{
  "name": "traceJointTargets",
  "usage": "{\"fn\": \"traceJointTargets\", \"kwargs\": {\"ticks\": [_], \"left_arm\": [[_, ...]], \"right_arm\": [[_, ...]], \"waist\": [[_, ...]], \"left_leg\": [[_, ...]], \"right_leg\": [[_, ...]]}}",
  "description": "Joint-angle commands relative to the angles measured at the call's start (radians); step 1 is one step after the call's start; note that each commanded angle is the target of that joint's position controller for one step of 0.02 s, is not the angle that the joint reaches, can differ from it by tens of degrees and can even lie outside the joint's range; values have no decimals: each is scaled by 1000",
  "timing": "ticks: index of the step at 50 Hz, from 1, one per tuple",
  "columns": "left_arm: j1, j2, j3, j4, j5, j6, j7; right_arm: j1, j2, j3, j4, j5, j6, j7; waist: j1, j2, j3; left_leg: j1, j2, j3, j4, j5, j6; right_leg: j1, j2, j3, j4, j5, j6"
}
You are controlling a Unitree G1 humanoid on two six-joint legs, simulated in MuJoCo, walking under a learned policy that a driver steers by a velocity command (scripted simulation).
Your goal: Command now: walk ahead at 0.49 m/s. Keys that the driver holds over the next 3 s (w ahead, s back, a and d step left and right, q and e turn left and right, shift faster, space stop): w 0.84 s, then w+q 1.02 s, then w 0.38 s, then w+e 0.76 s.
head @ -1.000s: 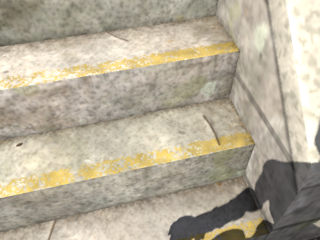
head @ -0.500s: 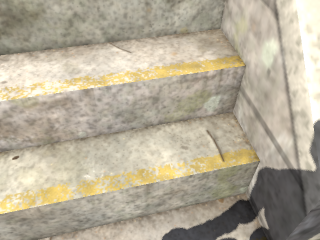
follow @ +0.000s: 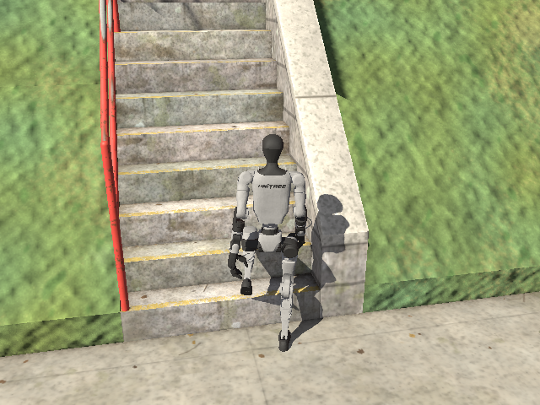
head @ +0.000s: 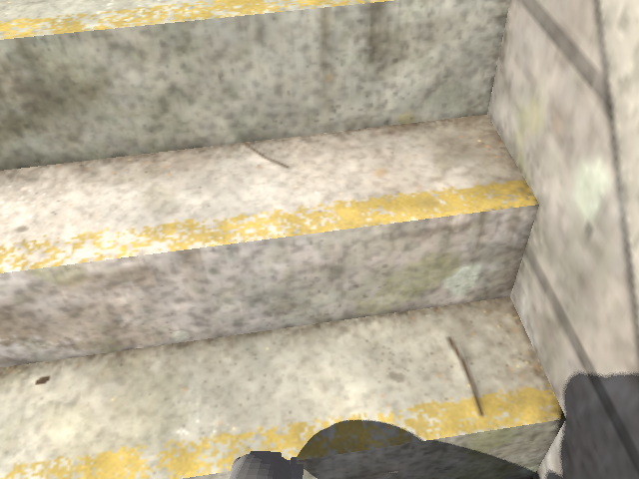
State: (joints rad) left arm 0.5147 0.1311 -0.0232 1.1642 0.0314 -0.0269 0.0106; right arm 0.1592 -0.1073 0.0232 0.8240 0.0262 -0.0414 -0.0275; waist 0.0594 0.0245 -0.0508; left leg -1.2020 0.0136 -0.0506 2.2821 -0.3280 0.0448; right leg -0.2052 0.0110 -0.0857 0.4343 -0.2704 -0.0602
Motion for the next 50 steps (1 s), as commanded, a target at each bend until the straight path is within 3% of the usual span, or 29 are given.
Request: {"fn": "traceJointTargets", "kwargs": {"ticks": [1, 5, 6, 8, 10, 11, 12, 13, 14, 15, 16, 19, 22, 24, 25, 28, 35, 36, 37, 38, 39, 40, 41, 42, 43, 44, 46, 48, 50], "left_arm": [[69, 93, 1, -23, 0, -6, 13], [65, 73, -19, -55, -32, -7, 41], [18, 133, 2, -48, -46, -47, 61], [38, 180, 30, -61, -56, -38, 71], [57, 187, 30, -101, -35, -44, 71], [22, 215, 44, -133, -49, -54, 53], [-46, 234, 61, -194, -64, -69, 26], [-128, 199, 72, -255, -63, -80, -8], [-219, 103, 75, -296, -16, -82, -30], [-216, -2, 57, -332, 21, -67, -30], [-189, -28, 53, -357, 18, -51, -12], [-153, -7, 59, -398, 35, 22, 50], [-223, 84, 68, -463, 2, 70, 75], [-217, 174, 100, -451, -20, 83, 73], [-166, 147, 106, -425, -27, 89, 82], [-303, 120, 105, -487, 25, 85, 80], [-646, 79, 70, -697, 8, 21, 65], [-676, 85, 64, -731, 2, 18, 68], [-650, 64, 47, -771, 23, 25, 69], [-571, 75, 37, -803, 26, 37, 63], [-309, 174, 62, -738, -8, 48, 27], [14, 180, 100, -637, -34, 55, 38], [165, 240, 128, -506, -32, 57, 32], [136, 383, 160, -483, 19, 73, 75], [18, 378, 157, -530, -11, 74, 95], [-123, 338, 137, -540, -1, 72, 101], [-310, 201, 91, -488, -12, 51, 105], [-373, 142, 70, -486, 4, 28, 107], [-429, 119, 64, -480, 24, 6, 110]], "right_arm": [[-128, 19, 34, -139, -8, -24, -1], [-361, 22, 80, -298, -29, -37, 23], [-429, 22, 56, -356, -81, 22, 2], [-271, 78, 93, -313, -45, 69, -27], [-23, 35, 50, -189, -32, 63, -23], [91, -10, 28, -170, -48, 47, -16], [220, -101, -17, -119, -60, 34, -30], [365, -259, -67, -60, -80, 49, -49], [319, -329, -99, -7, -66, 59, -62], [201, -302, -92, 6, -68, 38, -47], [109, -219, -76, 11, -80, 27, -31], [-13, -13, -33, 87, -131, 3, -6], [-152, -98, -42, 67, -105, -39, 12], [-190, -170, -55, 25, -98, -64, -12], [-123, -221, -73, 46, -104, -78, -20], [135, -304, -121, 93, -135, -93, -21], [273, -301, -118, 67, -157, -96, -22], [243, -300, -113, 57, -148, -90, -18], [215, -298, -111, 55, -97, -74, -10], [115, -299, -109, 38, -78, -64, -9], [18, -359, -125, -34, -10, -28, 1], [-47, -452, -154, -83, 19, -21, 22], [-99, -412, -119, -75, 49, -37, 39], [-114, -309, -79, -154, 63, -34, 84], [22, -192, -55, -119, 35, -37, 84], [22, -149, -39, -142, 51, -26, 74], [48, -151, -34, -126, -36, 15, 40], [61, -207, -68, -124, -92, 70, 31], [13, -180, -75, -163, -86, 117, 10]], "waist": [[-12, -58, 148], [-3, -94, 122], [-28, -98, 163], [-40, -186, 60], [-127, -247, -178], [-190, -296, -275], [-265, -223, -294], [-313, 79, -326], [-271, 244, -227], [-148, 94, -81], [-59, 26, 17], [79, 78, 41], [182, 87, 134], [177, 5, 146], [155, 46, 66], [26, 60, 90], [-103, 87, 150], [-91, 77, 195], [-53, 131, 220], [48, 131, 185], [163, 48, -46], [287, 115, -250], [340, 69, -355], [251, -436, -406], [145, -248, -507], [53, -176, -446], [-57, -46, -122], [-82, -58, -35], [-118, -82, 25]], "left_leg": [[-409, 7, -80, 165, 39, 6], [-130, 80, 141, -336, 229, -34], [-5, 71, 199, -350, -21, 1], [368, 68, 241, -748, -261, 61], [636, -82, 300, -839, -414, 102], [757, -124, 245, -1026, -367, 121], [932, 22, -130, -1192, -398, 195], [1048, 230, -686, -1622, -479, 236], [1021, 266, -1014, -1989, -458, 216], [903, 316, -844, -1917, -257, 192], [834, 329, -624, -1759, -133, 210], [824, 189, -68, -1613, -10, 12], [567, 203, 26, -1812, -23, -21], [468, 205, 87, -1839, 87, 41], [599, 236, 50, -1837, 160, 108], [1156, 292, 6, -1911, 296, 88], [1564, 409, 81, -2094, 500, 93], [1496, 407, 128, -2147, 575, 89], [1387, 335, 222, -2195, 793, 87], [1231, 259, 318, -2204, 979, 64], [992, 156, 304, -2049, 1284, 126], [981, 154, 254, -1784, 1405, 123], [888, 144, 151, -1394, 1030, 71], [697, -152, 147, -872, 63, -33], [754, -180, -205, -507, 49, -75], [658, -167, -234, -345, 117, -110], [427, -108, -231, -338, 274, -83], [383, -119, -135, -244, 267, -68], [333, -134, -119, -79, 232, -62]], "right_leg": [[120, -328, 305, -219, -101, -137], [-139, -213, 173, -338, 14, -127], [-147, -228, 183, -458, 176, -164], [-44, -192, 29, -476, 558, -168], [169, -269, -10, -130, 1626, -178], [232, -291, -20, 69, 1813, -174], [-11, -226, -3, 337, 1654, -119], [-224, -71, 31, 702, 953, -73], [-469, 76, 227, 1120, 251, -66], [-602, 43, 337, 1409, 207, -61], [-739, 35, 276, 1512, 216, -52], [-875, 126, 201, 1850, 129, -37], [-753, 76, 213, 1562, 173, -13], [-579, 119, 131, 1437, 257, 28], [-605, 172, 53, 1634, 206, 25], [-996, 118, 160, 1634, -91, -11], [-1453, 75, 208, 1816, -553, -37], [-1430, 75, 179, 1754, -560, -33], [-1298, 46, 130, 1528, -635, -29], [-1016, 5, 11, 1235, -563, -24], [-336, 97, -73, 774, -385, -17], [122, 146, -43, 625, -89, 33], [286, 154, 156, 541, -104, -6], [261, -132, 847, 164, 531, -137], [201, -234, 1003, 145, 534, -193], [78, -243, 866, 201, 228, -203], [-161, -240, 674, 416, 171, -174], [-236, -231, 491, 430, 32, -134], [-387, -285, 447, 308, -81, -140]]}}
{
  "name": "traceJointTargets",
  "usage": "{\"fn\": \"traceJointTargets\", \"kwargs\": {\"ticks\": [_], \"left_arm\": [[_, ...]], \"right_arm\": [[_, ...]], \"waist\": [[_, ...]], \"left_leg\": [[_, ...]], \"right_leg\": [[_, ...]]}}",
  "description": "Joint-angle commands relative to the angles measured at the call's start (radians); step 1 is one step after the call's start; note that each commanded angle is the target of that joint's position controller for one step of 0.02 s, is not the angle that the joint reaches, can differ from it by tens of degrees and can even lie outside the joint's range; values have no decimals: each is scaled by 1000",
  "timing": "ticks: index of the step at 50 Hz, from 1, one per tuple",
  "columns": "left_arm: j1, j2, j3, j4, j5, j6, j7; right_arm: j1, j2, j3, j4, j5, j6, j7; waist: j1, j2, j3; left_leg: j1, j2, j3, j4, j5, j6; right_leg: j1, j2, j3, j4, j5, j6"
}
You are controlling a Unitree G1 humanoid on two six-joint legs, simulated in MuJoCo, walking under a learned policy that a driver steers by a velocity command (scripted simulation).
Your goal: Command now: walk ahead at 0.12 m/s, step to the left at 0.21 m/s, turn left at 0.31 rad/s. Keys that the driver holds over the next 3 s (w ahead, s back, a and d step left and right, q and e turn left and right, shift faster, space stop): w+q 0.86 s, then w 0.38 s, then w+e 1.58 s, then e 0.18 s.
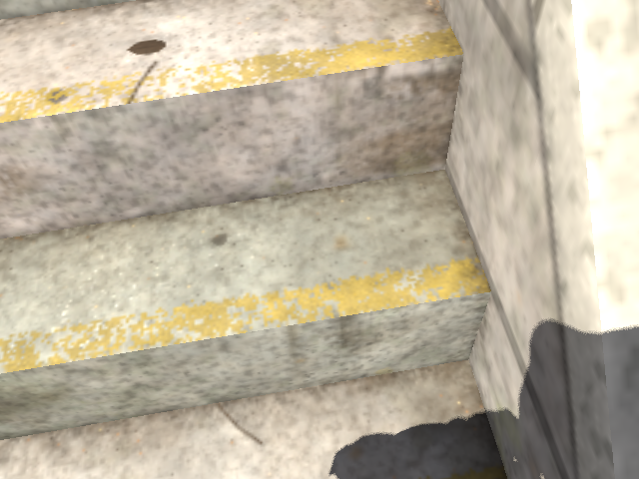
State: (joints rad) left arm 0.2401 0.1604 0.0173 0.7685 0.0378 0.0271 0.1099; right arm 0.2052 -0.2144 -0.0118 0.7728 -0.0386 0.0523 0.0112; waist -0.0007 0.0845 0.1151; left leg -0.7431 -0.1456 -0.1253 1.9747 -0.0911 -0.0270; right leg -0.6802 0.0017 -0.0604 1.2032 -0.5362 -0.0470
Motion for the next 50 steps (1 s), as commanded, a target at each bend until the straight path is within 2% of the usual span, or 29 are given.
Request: {"fn": "traceJointTargets", "kwargs": {"ticks": [1, 4, 6, 11, 13, 14, 16, 19, 20, 21, 22, 23, 25, 27, 35, 36, 37, 38, 40, 41, 42, 43, 44, 45, 46, 47, 48, 49, 50], "left_arm": [[-131, 87, 23, -75, 20, -60, 8], [-57, 110, 30, -50, 21, -70, 7], [-28, 147, 45, -50, 24, -68, 14], [-46, 167, 58, -87, 20, -83, 7], [-111, 189, 63, -113, 18, -80, 25], [-166, 211, 68, -136, 16, -70, 27], [-184, 263, 82, -142, 9, -53, 27], [-100, 221, 79, -107, -23, -12, -19], [-142, 211, 72, -124, -31, 11, -29], [-189, 69, 37, -173, -24, 23, -39], [-147, 14, 31, -259, -1, 25, -27], [-192, 16, 26, -283, 26, 16, -24], [-240, 85, 33, -268, 19, 1, -36], [-254, 98, 32, -275, 17, 1, -43], [-546, 6, -17, -406, 55, -52, -41], [-290, 100, -38, -333, -42, -41, -112], [-216, 92, -35, -299, -11, -33, -126], [-317, 125, -36, -338, 34, -10, -138], [-573, 52, -76, -453, 58, 63, -172], [-607, 8, -86, -425, 31, 113, -183], [-425, 25, -66, -318, 20, 134, -218], [-252, 103, -46, -248, 19, 148, -220], [-320, 122, -36, -235, 5, 139, -217], [-416, 94, -36, -234, -20, 147, -210], [-319, 100, -21, -234, 9, 177, -212], [164, 166, 12, 62, 13, 43, -126], [315, 231, 42, 155, -19, 33, -59], [111, 226, 48, 162, -26, 22, 2], [-5, 172, 43, 135, -9, 0, 11]], "right_arm": [[-16, -50, -36, -120, -20, 40, -39], [-44, -12, -34, -141, -21, 69, -64], [-38, 2, -44, -137, -10, 76, -72], [-34, -10, -56, -165, -29, 78, -38], [-30, -24, -60, -170, -23, 68, -13], [-17, -12, -56, -170, 7, 65, 1], [35, -15, -49, -197, 9, 71, -12], [190, -45, -62, -179, 8, 33, -10], [223, -66, -71, -160, 18, -3, 20], [180, -91, -57, -157, 22, -25, 44], [105, -240, -93, -197, 8, -37, 10], [61, -245, -98, -226, 1, -40, -10], [34, -157, -81, -209, 19, -56, -10], [58, -142, -81, -202, 33, -74, -24], [348, -166, -111, -57, -9, -145, -42], [395, 66, 35, 132, -82, -115, 77], [283, 8, 32, 106, -101, -90, 130], [186, -71, 21, 99, -85, -74, 147], [333, -174, 2, 187, -31, -70, 140], [389, -138, 13, 247, -55, -53, 154], [332, -215, 0, 248, -28, -66, 174], [276, -286, -22, 213, 4, -100, 186], [403, -259, -19, 255, 16, -113, 187], [570, -199, 6, 330, -26, -94, 193], [467, -267, -22, 316, 1, -78, 184], [118, -261, -107, 139, 95, -179, -5], [-28, -186, -77, 100, 87, -208, -40], [-137, -59, -60, 40, 10, -202, -22], [-219, 73, -27, -84, -23, -180, 1]], "waist": [[-72, -127, -117], [-55, -111, -46], [-44, -211, -75], [-73, -172, -99], [-110, -231, -122], [-127, -299, -154], [-113, -398, -180], [-136, -222, -264], [-189, -99, -210], [-118, 48, -129], [-55, 324, -220], [-66, 274, -195], [-48, 103, -73], [-56, 28, -67], [-169, -74, -103], [-57, -271, -227], [27, -255, -170], [61, -239, -258], [52, 19, -296], [51, 57, -312], [133, 135, -384], [166, 62, -530], [87, 67, -615], [12, 51, -679], [139, 77, -685], [198, 3, -723], [312, -200, -639], [198, -446, -431], [146, -247, -280]], "left_leg": [[-166, 53, -83, 193, -16, 12], [-248, 53, -37, 119, -32, 6], [-276, 35, 23, 214, -55, 8], [-244, 108, 12, -61, -4, -3], [-64, 180, 115, -471, -54, 0], [124, 214, 179, -713, -152, 11], [271, 242, 254, -921, -302, 57], [474, 130, 278, -1446, -252, 145], [551, 88, 223, -1531, -171, 175], [637, 187, -35, -1393, 214, 212], [650, 314, -430, -1570, 250, 315], [555, 357, -487, -1630, -156, 368], [410, 296, -341, -1577, -351, 359], [390, 286, -318, -1564, -275, 329], [923, 393, -386, -1607, 255, 367], [727, 416, -478, -1544, 110, 345], [608, 401, -375, -1572, 90, 366], [435, 304, -285, -1647, 130, 401], [348, 336, -323, -1849, 490, 490], [247, 342, -286, -1863, 778, 482], [297, 394, -221, -1804, 1491, 499], [517, 445, -166, -1734, 2013, 519], [665, 458, -154, -1652, 2278, 520], [611, 428, -143, -1582, 2374, 466], [700, 421, -112, -1514, 2355, 426], [647, 177, 180, -1273, 1694, 55], [330, 20, 193, -837, 1178, -41], [-2, -31, -14, -167, 105, 3], [-235, -24, -149, 138, -31, 84]], "right_leg": [[94, -303, 395, -502, 186, -127], [114, -308, 275, -564, 235, -108], [196, -335, 248, -617, 388, -153], [342, -328, 149, -656, 343, -116], [351, -321, 83, -731, 373, -87], [317, -295, 4, -778, 428, -63], [385, -358, 2, -809, 645, -93], [576, -251, -98, -347, 1022, -87], [388, -148, -94, -47, 663, -67], [-59, -48, -25, 307, 103, -5], [-219, 23, 45, 505, 64, 49], [-249, -11, 73, 658, 161, 60], [-291, -48, 70, 738, 315, 53], [-301, -41, 62, 790, 389, 33], [-964, -4, 103, 1382, -25, -20], [-997, 29, 373, 1220, 165, -128], [-964, 10, 298, 1093, 264, -140], [-802, 7, 105, 812, 264, -124], [-682, 45, -55, 599, -262, -114], [-497, 69, -83, 418, -154, -158], [-312, 114, -149, 452, 81, -107], [-197, 169, -157, 302, 171, -53], [-105, 217, -186, 98, 98, -35], [62, 206, -154, -24, 151, -81], [59, 223, -161, -167, 112, -54], [431, 208, -2, -154, -268, -88], [470, 53, 367, -386, -465, -217], [329, -153, 774, -585, -343, -331], [263, -148, 805, -627, -406, -304]]}}
Over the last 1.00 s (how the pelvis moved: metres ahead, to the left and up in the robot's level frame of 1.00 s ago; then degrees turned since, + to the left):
0.39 -0.04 0.33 3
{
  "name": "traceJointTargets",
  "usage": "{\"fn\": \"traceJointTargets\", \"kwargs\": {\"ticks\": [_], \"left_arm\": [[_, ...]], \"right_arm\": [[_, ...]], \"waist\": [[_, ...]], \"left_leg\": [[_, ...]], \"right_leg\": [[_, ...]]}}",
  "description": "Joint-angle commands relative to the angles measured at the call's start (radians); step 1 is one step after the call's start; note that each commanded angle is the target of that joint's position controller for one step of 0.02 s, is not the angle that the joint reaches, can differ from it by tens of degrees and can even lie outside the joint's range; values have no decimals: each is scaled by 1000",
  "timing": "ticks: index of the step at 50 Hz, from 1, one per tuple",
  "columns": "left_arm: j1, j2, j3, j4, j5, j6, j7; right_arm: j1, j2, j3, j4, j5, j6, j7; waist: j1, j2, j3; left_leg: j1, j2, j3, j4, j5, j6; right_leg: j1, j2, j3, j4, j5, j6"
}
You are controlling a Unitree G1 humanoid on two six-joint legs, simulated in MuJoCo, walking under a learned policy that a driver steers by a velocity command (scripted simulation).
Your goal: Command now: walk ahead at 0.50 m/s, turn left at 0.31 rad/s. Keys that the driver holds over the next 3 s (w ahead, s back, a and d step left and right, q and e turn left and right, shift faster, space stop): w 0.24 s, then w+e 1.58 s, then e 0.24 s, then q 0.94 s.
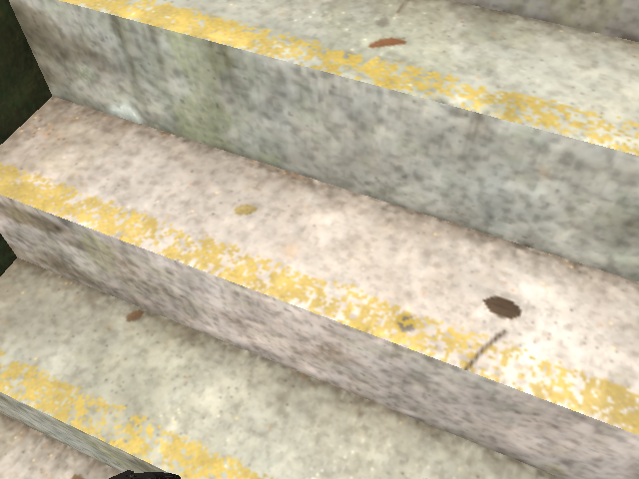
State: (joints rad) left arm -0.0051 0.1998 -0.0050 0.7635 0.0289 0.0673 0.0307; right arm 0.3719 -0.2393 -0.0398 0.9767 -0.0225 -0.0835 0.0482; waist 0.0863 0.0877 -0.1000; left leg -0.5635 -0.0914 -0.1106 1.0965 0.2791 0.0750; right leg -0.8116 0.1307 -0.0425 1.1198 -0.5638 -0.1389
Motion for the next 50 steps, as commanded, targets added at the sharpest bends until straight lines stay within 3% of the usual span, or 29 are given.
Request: {"fn": "traceJointTargets", "kwargs": {"ticks": [1, 2, 3, 5, 6, 8, 13, 14, 15, 16, 17, 18, 19, 20, 21, 22, 23, 24, 26, 27, 28, 29, 30, 34, 43, 44, 46, 48, 50], "left_arm": [[303, -69, -28, 125, 70, -31, -89], [257, -125, -30, 167, 42, -42, -155], [222, -166, -36, 200, 32, -64, -159], [126, -141, -34, 246, 14, -123, -139], [79, -117, -31, 234, 21, -142, -138], [151, 16, 13, 237, 25, -159, -133], [683, -56, -15, 449, 99, -176, -112], [530, 51, 50, 350, -10, -232, 0], [494, 28, 39, 343, -28, -244, 35], [698, -29, 14, 449, 64, -203, -40], [771, 2, 23, 462, 105, -182, -91], [537, 37, 44, 367, 60, -159, -144], [636, 134, 65, 429, 29, -170, -210], [540, 196, 75, 366, -7, -203, -227], [460, 234, 94, 333, -7, -236, -242], [541, 123, 58, 322, 46, -265, -245], [719, 23, 40, 361, 79, -239, -259], [670, 88, 85, 431, 31, -202, -244], [576, -47, 59, 397, -6, -201, -201], [516, -72, 41, 391, -5, -183, -188], [261, -66, 53, 101, 10, -206, -81], [239, -88, 41, 108, -13, -203, -44], [315, -85, 22, 256, -49, -136, -128], [284, -73, 4, 225, -47, -120, -188], [-107, -3, -20, 56, -46, -53, -113], [-162, -2, -19, 26, -39, -40, -97], [-282, 26, -29, -54, -28, 30, -122], [-135, -16, -32, -29, -25, 57, -159], [-68, 46, -19, 3, -30, 41, -144]], "right_arm": [[-158, 18, 28, -107, 26, 57, 41], [-96, -17, -4, -111, 22, 96, 34], [-99, -6, 9, -144, -11, 93, 30], [-116, 46, 55, -199, -55, 78, 3], [-147, 29, 56, -211, -43, 78, -17], [-335, -6, 70, -282, -31, 88, -1], [-641, 43, 120, -386, -26, 83, -32], [-729, 177, 107, -518, -17, 31, -58], [-787, 118, 106, -557, -16, 12, -58], [-994, -2, 126, -555, -10, 65, -31], [-1014, 47, 132, -612, -27, 106, -18], [-994, 98, 154, -599, -76, 145, 24], [-972, 158, 182, -593, -27, 165, 63], [-710, 81, 137, -485, 47, 142, 72], [-442, -65, 79, -402, 52, 140, 47], [-167, -125, 56, -284, 47, 121, 23], [118, -195, 39, -149, -8, 135, 20], [191, -231, -12, -90, -43, 132, 30], [-127, -198, 4, -8, 19, 67, 16], [-217, -64, 37, 8, 13, 71, 21], [-271, 113, 26, 88, 15, 25, -36], [-307, 161, 46, 113, 7, -8, -66], [-354, 181, 91, 32, -74, 31, -4], [-254, 89, 60, 78, -66, 25, 8], [147, 39, 82, 145, -125, 3, 40], [177, 52, 88, 166, -128, 7, 53], [-2, -92, 56, 142, -49, 16, 115], [40, -229, 27, 167, -41, -18, 118], [46, -220, 20, 160, -76, -23, 128]], "waist": [[104, -329, 173], [9, -56, 152], [-50, 70, 65], [-166, 7, -16], [-186, -5, -17], [-125, -120, -38], [35, -149, 91], [-34, -222, 328], [-33, -139, 337], [67, -64, -76], [54, -136, -42], [-37, -140, -42], [-64, -317, -92], [-183, -332, -144], [-300, -311, -298], [-322, -27, -520], [-285, 250, -661], [-363, 209, -429], [-160, 78, -159], [-128, -119, -149], [-3, -65, -127], [18, -91, -73], [-44, -264, -76], [-7, -110, -39], [-110, 9, -37], [-112, 12, -33], [-22, 64, -35], [30, 147, -107], [-11, 116, -216]], "left_leg": [[-819, -116, -435, 1075, -288, 194], [-917, -132, -387, 1065, -404, 218], [-869, -69, -331, 992, -418, 230], [-822, 22, -205, 907, -476, 199], [-768, 32, -131, 851, -444, 177], [-645, 91, 12, 980, -547, 158], [-1362, 158, -51, 1100, -771, 228], [-1218, 215, 61, 1154, -869, 88], [-1118, 270, 61, 964, -866, 37], [-1151, 234, 59, 733, -883, 181], [-1050, 263, 83, 613, -772, 228], [-552, 223, 210, 334, -882, 191], [-159, 114, 295, 390, -849, 96], [-28, 46, 287, 325, -634, 96], [163, 12, 209, 40, -438, 96], [633, 178, -157, -128, -319, 202], [788, 443, -687, -412, -253, 353], [465, 468, -860, -657, -779, 312], [173, 452, -573, -648, -969, 192], [165, 440, -451, -626, -883, 157], [162, 409, -231, -511, -938, 45], [79, 384, -63, -519, -812, 1], [53, 422, -104, -666, -534, 13], [163, 376, 111, -773, -381, 144], [521, 373, 300, -901, -119, 150], [587, 396, 300, -909, 4, 147], [310, 439, 364, -1023, 621, 248], [526, 541, 397, -867, 1445, 301], [740, 484, 395, -684, 1708, 288]], "right_leg": [[453, -296, 770, -555, -42, -144], [517, -314, 687, -553, 337, -188], [496, -303, 572, -584, 352, -172], [430, -278, 412, -659, 171, -116], [340, -246, 324, -713, 140, -99], [203, -277, 299, -814, 160, -142], [857, -399, 425, -803, 237, -138], [684, -468, 402, -1035, 145, -125], [615, -423, 380, -1081, 105, -93], [791, -352, 355, -849, 324, -52], [677, -359, 319, -928, 448, -46], [281, -337, 219, -1104, 381, -104], [90, -428, 294, -1184, 1153, -234], [293, -404, 182, -964, 1895, -143], [452, -377, 146, -761, 2068, -82], [98, -362, 241, -365, 1683, -43], [13, -185, 253, -25, 704, -39], [-17, -87, 408, 615, 791, -17], [-252, -110, 348, 1076, 795, -30], [-317, -116, 360, 1108, 822, -77], [-199, -148, 192, 996, 752, -25], [-194, -149, 196, 947, 740, -20], [-292, -196, 320, 1005, 786, -92], [-528, -104, 243, 1387, 523, -185], [-814, -184, 62, 1055, 586, -138], [-834, -188, 60, 934, 538, -145], [-360, -154, -170, 471, 141, -101], [-281, -69, -201, 466, 131, -57], [-216, 26, -185, 203, 155, -90]]}}
Over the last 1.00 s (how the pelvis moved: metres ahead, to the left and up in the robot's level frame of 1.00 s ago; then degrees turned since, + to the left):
0.23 0.17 0.22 28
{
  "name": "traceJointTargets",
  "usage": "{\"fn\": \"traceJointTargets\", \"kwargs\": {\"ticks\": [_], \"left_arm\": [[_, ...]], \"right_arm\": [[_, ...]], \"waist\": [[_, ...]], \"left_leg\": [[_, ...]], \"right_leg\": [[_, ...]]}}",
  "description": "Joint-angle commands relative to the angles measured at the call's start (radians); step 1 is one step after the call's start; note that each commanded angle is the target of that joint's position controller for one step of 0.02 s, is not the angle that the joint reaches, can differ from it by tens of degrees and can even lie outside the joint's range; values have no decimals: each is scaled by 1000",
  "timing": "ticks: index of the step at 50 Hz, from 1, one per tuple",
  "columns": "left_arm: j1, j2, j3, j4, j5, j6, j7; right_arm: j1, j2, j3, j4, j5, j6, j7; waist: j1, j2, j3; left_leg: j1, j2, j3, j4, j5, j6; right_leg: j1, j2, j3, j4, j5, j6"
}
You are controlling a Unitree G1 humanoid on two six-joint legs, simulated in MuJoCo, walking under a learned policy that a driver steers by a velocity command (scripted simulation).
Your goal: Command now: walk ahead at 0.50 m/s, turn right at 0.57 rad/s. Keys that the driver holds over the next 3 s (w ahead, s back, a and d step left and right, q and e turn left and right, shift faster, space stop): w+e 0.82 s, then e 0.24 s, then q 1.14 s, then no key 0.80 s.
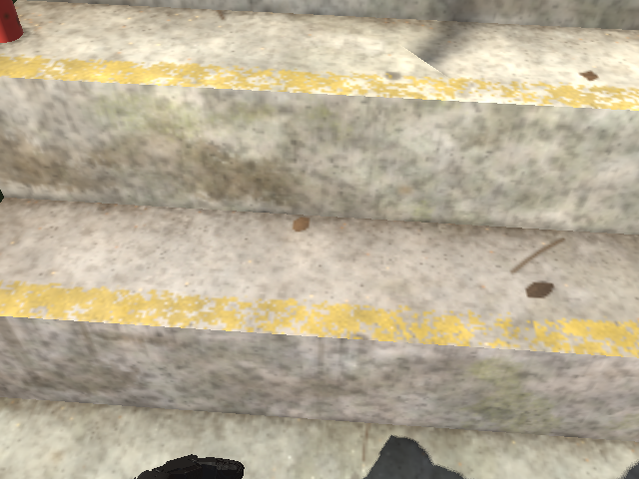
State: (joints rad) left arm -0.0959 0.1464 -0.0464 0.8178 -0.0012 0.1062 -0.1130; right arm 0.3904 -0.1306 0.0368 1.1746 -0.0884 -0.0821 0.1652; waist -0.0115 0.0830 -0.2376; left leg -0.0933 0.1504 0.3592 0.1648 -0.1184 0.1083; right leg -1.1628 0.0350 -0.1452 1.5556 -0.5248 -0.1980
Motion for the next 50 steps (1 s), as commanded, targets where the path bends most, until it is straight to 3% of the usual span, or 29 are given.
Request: {"fn": "traceJointTargets", "kwargs": {"ticks": [1, 3, 4, 6, 9, 10, 11, 15, 18, 19, 20, 21, 22, 23, 24, 25, 26, 27, 28, 29, 33, 35, 40, 44, 45, 47, 48, 49, 50], "left_arm": [[231, 44, 31, 13, 35, -93, 84], [373, 95, 62, 80, 18, -102, 167], [332, 199, 98, 86, 35, -91, 184], [181, 205, 116, 34, 52, -114, 173], [279, 118, 103, 136, 52, -192, 138], [364, 55, 56, 183, 77, -158, 52], [327, 44, 52, 143, 68, -162, 29], [539, 89, 67, 245, 128, -162, 46], [761, 144, 91, 272, 66, -182, 71], [518, 182, 109, 185, 45, -177, 59], [553, 343, 151, 219, 44, -168, -11], [537, 274, 146, 236, 131, -174, -74], [437, 263, 158, 188, 110, -187, -99], [503, 108, 107, 173, 141, -197, -103], [545, 94, 113, 253, 80, -192, -90], [515, 70, 104, 271, 13, -192, -67], [169, 14, 115, -45, 69, -218, 60], [187, -20, 101, -56, 58, -204, 105], [219, -46, 88, -59, 48, -196, 116], [402, 5, 43, 93, -41, -148, 10], [200, 24, 32, -24, -42, -180, 14], [183, 19, 29, -6, -55, -150, -9], [24, 25, -1, -88, -30, -132, 33], [-277, 28, -13, -285, 11, -11, 79], [-365, 80, -19, -333, 4, 45, 50], [-164, 89, -17, -305, -28, 81, 27], [92, 110, -4, -228, -34, 74, 50], [523, 142, 30, -60, -31, 52, 90], [757, 214, 45, 59, -6, 20, 92]], "right_arm": [[-2, -228, -81, -144, 182, -33, -149], [-103, -266, -85, -259, 138, -46, -179], [-277, -156, -57, -346, 84, -48, -146], [-381, -26, -34, -487, 0, -51, -120], [-368, 73, 11, -617, 5, -62, -139], [-334, -90, -6, -544, 71, 11, -103], [-346, -127, -20, -579, 60, 21, -111], [-535, -60, 30, -664, 37, 27, -139], [-888, -74, 38, -829, 9, 54, -154], [-837, -88, 33, -854, 6, 75, -148], [-688, -35, 45, -804, 75, 142, -100], [-484, -139, -4, -694, 154, 154, -81], [-155, -166, -46, -566, 121, 152, -93], [0, -265, -79, -455, 101, 142, -105], [51, -338, -107, -400, 3, 124, -89], [-17, -273, -94, -341, -5, 108, -94], [-196, -145, -95, -286, 90, 48, -182], [-197, -65, -71, -228, 87, 17, -222], [-178, -5, -62, -167, 60, -4, -240], [-285, 154, 10, -239, 14, 35, -156], [-195, 38, -18, -176, -36, 30, -118], [-150, -60, -33, -169, -46, 35, -114], [138, -10, 25, -34, -74, 11, -85], [270, -72, 29, 8, -66, 11, -70], [123, -208, -1, -46, -20, 16, -40], [208, -345, -42, -56, 75, -9, -26], [126, -373, -48, -84, 65, -12, -22], [-16, -392, -73, -139, 11, -9, -17], [-39, -253, -58, -223, -81, 21, 16]], "waist": [[104, 40, -131], [149, -24, -70], [142, -249, 22], [64, -185, 115], [-19, -137, 311], [9, -100, 246], [-25, -96, 200], [-18, -67, 79], [87, -104, 20], [-44, -91, -21], [-122, -282, -73], [-144, -47, -169], [-264, -5, -241], [-235, 303, -358], [-240, 319, -158], [-183, 126, 44], [-28, -61, 62], [28, -138, 192], [57, -82, 244], [17, -17, 123], [85, -171, 86], [78, -15, 99], [52, -48, 222], [84, 39, 136], [138, 58, 158], [164, 203, 80], [239, 191, 41], [357, 120, -66], [353, -383, -358]], "left_leg": [[164, 144, -12, 502, 1826, 124], [-258, 86, -83, 810, 1147, 99], [-557, -96, -161, 1143, 259, 49], [-759, -199, -443, 1863, 116, 18], [-1097, -183, -450, 2079, -38, 15], [-1210, -222, -614, 1942, -53, 107], [-1182, -170, -534, 1839, -177, 108], [-1419, -185, -514, 2062, -368, 78], [-1385, -164, -388, 1591, -590, 38], [-953, -156, -374, 1143, -594, 77], [-523, -269, -273, 1064, -677, -57], [-298, -252, -455, 946, -201, 53], [-126, -187, -612, 768, -83, 88], [152, -2, -1000, 564, -117, 226], [-58, 141, -1324, 397, -233, 322], [-179, 109, -1154, 402, -369, 214], [-211, 86, -917, 516, -638, 41], [-297, 60, -697, 514, -529, -56], [-274, 35, -599, 462, -466, -78], [-131, 36, -588, 392, -69, -82], [-155, -3, -331, 247, 184, -30], [-278, -10, -304, 144, 124, -12], [102, 76, -328, 136, 209, 16], [17, 67, -232, 65, 985, 9], [-179, 133, -203, -30, 1556, 32], [5, 169, -200, 125, 2470, -31], [43, 200, -230, 312, 2719, -94], [-189, 199, -297, 663, 2562, -132], [-609, -78, -448, 1291, 860, -167]], "right_leg": [[551, 173, -72, -315, -134, -21], [800, 141, 220, -555, -123, -41], [793, 5, 658, -847, -265, -141], [627, -80, 919, -1092, -297, -202], [632, -96, 780, -1109, -115, -117], [680, -94, 639, -1019, 349, -112], [683, -102, 554, -1054, 485, -104], [917, -171, 612, -1088, 584, -59], [1115, -91, 550, -1070, 940, -26], [817, -83, 519, -1162, 1213, -21], [556, -273, 691, -1377, 1701, -247], [604, -223, 578, -1107, 2130, -157], [604, -214, 568, -882, 2078, -97], [338, -41, 548, -635, 1240, -45], [248, 115, 519, 49, 707, 13], [81, 112, 554, 395, 697, -29], [146, 92, 382, 455, 617, 26], [93, 64, 368, 416, 626, 30], [17, 88, 366, 511, 560, 26], [-139, 53, 591, 470, 641, -83], [-184, 54, 355, 371, 545, -140], [-141, 70, 221, 638, 555, -106], [-597, 77, 297, 757, 425, -146], [-278, 43, 7, 217, 407, -72], [-12, 68, -135, -4, 135, -50], [255, 208, -283, -149, 106, 31], [391, 219, -198, -328, 132, -6], [774, 169, 117, -451, 307, -57], [1214, -50, 819, -814, 460, -284]]}}
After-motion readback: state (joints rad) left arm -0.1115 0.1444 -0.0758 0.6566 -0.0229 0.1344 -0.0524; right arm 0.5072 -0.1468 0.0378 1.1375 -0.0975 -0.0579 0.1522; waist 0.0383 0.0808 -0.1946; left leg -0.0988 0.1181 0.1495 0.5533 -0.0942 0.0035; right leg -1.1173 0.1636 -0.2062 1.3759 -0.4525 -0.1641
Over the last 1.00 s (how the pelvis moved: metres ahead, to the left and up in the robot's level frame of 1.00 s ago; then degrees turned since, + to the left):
0.48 0.15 0.34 -14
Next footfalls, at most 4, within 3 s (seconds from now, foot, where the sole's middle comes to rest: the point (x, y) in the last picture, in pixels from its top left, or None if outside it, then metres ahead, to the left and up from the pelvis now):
0.42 left None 0.32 0.11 -0.38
0.96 right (454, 288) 0.58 -0.16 -0.16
1.56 left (259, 40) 0.85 0.12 0.06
2.12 right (342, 328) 0.51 0.00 -0.16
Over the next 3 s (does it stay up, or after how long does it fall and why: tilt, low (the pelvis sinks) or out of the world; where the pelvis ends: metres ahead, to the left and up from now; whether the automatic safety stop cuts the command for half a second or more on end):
stays up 0.32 0.12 0.38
